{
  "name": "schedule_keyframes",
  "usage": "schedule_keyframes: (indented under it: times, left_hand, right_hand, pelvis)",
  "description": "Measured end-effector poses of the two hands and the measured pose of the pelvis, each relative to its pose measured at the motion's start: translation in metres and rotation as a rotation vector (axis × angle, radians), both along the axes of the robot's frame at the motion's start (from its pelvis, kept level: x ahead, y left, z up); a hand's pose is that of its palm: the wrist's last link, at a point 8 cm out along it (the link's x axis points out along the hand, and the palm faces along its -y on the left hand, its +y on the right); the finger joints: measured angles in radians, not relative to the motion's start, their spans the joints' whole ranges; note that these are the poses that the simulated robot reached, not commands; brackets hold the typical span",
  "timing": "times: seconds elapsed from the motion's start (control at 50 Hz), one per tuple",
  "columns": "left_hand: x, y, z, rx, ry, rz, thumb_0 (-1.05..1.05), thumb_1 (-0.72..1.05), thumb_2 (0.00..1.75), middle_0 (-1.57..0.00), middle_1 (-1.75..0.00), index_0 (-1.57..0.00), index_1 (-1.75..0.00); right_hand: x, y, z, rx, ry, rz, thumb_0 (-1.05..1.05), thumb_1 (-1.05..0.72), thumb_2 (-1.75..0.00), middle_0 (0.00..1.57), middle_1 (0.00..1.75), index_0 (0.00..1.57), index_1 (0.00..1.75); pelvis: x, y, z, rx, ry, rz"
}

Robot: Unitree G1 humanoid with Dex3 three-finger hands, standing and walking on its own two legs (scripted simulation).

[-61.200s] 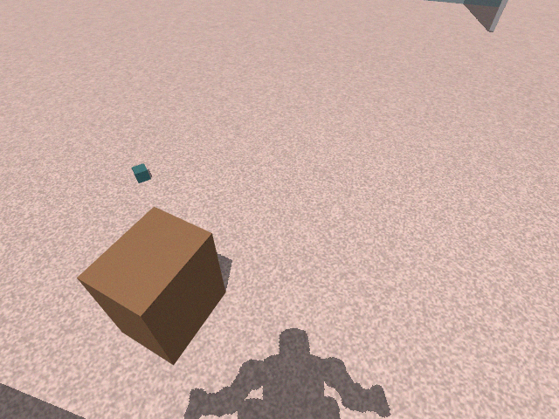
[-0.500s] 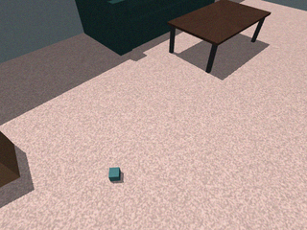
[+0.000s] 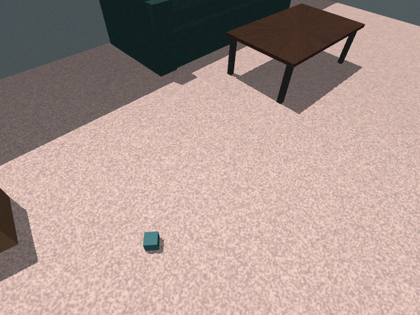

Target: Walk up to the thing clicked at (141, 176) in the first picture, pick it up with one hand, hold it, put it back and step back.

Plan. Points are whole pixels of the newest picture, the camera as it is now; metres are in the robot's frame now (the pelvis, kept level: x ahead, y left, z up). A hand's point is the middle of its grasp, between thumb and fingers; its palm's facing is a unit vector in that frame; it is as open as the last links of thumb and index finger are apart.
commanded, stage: walk up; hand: left
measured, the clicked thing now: (151, 241) +0.58 +0.25 -0.74
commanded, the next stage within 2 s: stand in 1.96 s
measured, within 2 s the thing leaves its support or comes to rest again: neither
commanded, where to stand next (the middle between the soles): +0.15 +0.02 m, yaw +1 degrees
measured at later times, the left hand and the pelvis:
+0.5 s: hand out of the picture +0.11 +0.25 -0.17, palm faces +0.03 -0.93 -0.37, open 7.4 cm; pelvis +0.10 -0.02 -0.02, yaw +1 degrees
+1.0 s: hand out of the picture +0.11 +0.24 -0.14, palm faces -0.01 -0.86 -0.51, open 7.3 cm; pelvis +0.05 -0.04 -0.02, yaw +0 degrees
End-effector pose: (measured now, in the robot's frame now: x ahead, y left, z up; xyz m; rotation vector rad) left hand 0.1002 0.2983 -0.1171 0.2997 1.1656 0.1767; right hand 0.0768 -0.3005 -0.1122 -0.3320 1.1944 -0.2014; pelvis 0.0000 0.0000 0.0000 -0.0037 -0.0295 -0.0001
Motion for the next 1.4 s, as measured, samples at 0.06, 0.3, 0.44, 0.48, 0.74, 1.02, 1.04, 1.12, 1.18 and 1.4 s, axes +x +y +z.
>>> schedule_keyframes:
  times: [0.06, 0.3, 0.44, 0.48, 0.74, 1.02, 1.04, 1.12, 1.18, 1.4]
  left_hand:
    - [-0.009, 0.003, 0.002, 0.008, 0.027, -0.002, 0.01, 0.91, 0.90, -0.20, -0.30, -0.21, -0.30]
    - [-0.047, -0.011, 0.013, 0.078, 0.146, 0.073, 0.01, 0.91, 0.90, -0.20, -0.30, -0.21, -0.30]
    - [-0.025, -0.013, 0.001, 0.068, 0.175, 0.098, 0.01, 0.91, 0.90, -0.20, -0.30, -0.21, -0.30]
    - [-0.009, -0.009, -0.010, 0.058, 0.165, 0.104, 0.01, 0.90, 0.90, -0.20, -0.30, -0.21, -0.30]
    - [0.093, -0.015, -0.009, 0.065, -0.013, 0.029, 0.00, 0.91, 0.90, -0.20, -0.30, -0.21, -0.30]
    - [0.001, -0.022, 0.029, 0.210, 0.078, 0.046, 0.01, 0.91, 0.90, -0.20, -0.30, -0.21, -0.30]
    - [-0.003, -0.023, 0.031, 0.210, 0.073, 0.050, 0.01, 0.90, 0.90, -0.20, -0.30, -0.21, -0.30]
    - [-0.016, -0.026, 0.034, 0.180, 0.006, 0.075, 0.01, 0.90, 0.90, -0.20, -0.30, -0.21, -0.30]
    - [-0.030, -0.024, 0.028, 0.141, -0.034, 0.099, 0.01, 0.90, 0.90, -0.20, -0.30, -0.21, -0.30]
    - [-0.067, -0.008, -0.013, 0.020, 0.061, 0.141, 0.01, 0.91, 0.90, -0.20, -0.30, -0.21, -0.30]
  right_hand:
    - [-0.007, -0.007, 0.002, 0.001, -0.001, -0.010, 0.00, -0.91, -0.90, 0.20, 0.30, 0.21, 0.30]
    - [-0.003, -0.056, -0.004, -0.029, 0.110, -0.041, 0.01, -0.91, -0.90, 0.20, 0.30, 0.21, 0.30]
    - [0.060, -0.043, -0.011, -0.021, 0.095, 0.029, 0.01, -0.91, -0.90, 0.20, 0.30, 0.20, 0.30]
    - [0.082, -0.033, -0.017, -0.018, 0.078, 0.043, 0.01, -0.91, -0.90, 0.20, 0.30, 0.20, 0.30]
    - [0.177, 0.001, -0.013, 0.038, -0.157, 0.083, 0.00, -0.91, -0.90, 0.20, 0.30, 0.21, 0.30]
    - [0.097, -0.045, -0.042, 0.067, -0.030, 0.031, 0.00, -0.91, -0.90, 0.20, 0.30, 0.21, 0.30]
    - [0.085, -0.047, -0.042, 0.063, -0.004, 0.036, 0.00, -0.91, -0.90, 0.20, 0.30, 0.21, 0.30]
    - [0.045, -0.051, -0.040, 0.040, 0.105, 0.072, 0.00, -0.91, -0.90, 0.20, 0.30, 0.20, 0.30]
    - [0.034, -0.050, -0.032, 0.019, 0.135, 0.112, 0.01, -0.91, -0.90, 0.20, 0.30, 0.21, 0.30]
    - [0.059, -0.029, 0.013, -0.061, -0.073, 0.130, 0.01, -0.91, -0.90, 0.20, 0.30, 0.21, 0.30]
  pelvis:
    - [0.008, -0.003, 0.001, 0.016, 0.012, -0.014]
    - [0.050, -0.030, 0.000, 0.016, 0.002, -0.023]
    - [0.082, -0.025, -0.007, -0.007, -0.005, 0.003]
    - [0.092, -0.021, -0.015, -0.014, -0.007, 0.009]
    - [0.092, -0.019, -0.018, 0.012, 0.001, -0.004]
    - [0.046, -0.045, -0.014, 0.062, 0.019, 0.007]
    - [0.044, -0.046, -0.013, 0.060, 0.022, 0.015]
    - [0.039, -0.046, -0.010, 0.043, 0.018, 0.057]
    - [0.037, -0.044, -0.011, 0.036, 0.002, 0.086]
    - [0.040, -0.022, -0.011, 0.010, -0.026, 0.098]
